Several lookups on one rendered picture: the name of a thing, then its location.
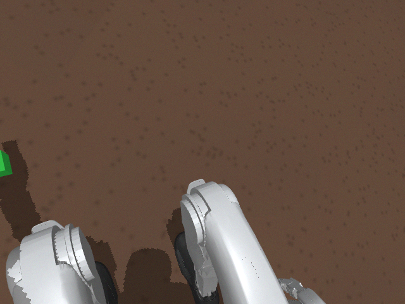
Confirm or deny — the small box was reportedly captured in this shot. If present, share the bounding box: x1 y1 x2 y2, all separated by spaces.
0 150 13 177

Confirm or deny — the left robot foot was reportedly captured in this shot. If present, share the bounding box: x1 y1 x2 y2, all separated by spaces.
95 261 118 304

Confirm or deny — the right robot hand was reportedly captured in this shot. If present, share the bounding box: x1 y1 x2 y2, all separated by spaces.
278 278 326 304

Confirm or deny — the right robot foot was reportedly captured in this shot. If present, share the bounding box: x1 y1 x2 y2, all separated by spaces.
174 231 220 304

